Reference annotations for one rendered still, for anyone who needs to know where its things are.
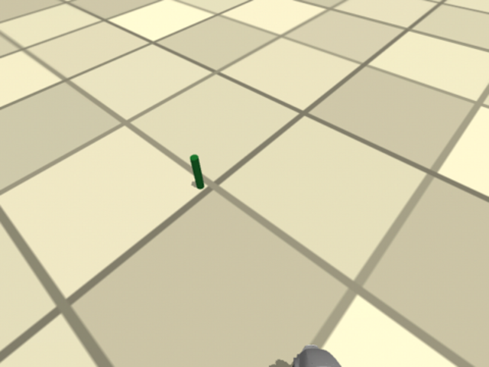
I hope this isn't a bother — can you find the can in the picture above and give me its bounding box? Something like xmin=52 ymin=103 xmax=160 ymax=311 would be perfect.
xmin=190 ymin=154 xmax=204 ymax=189

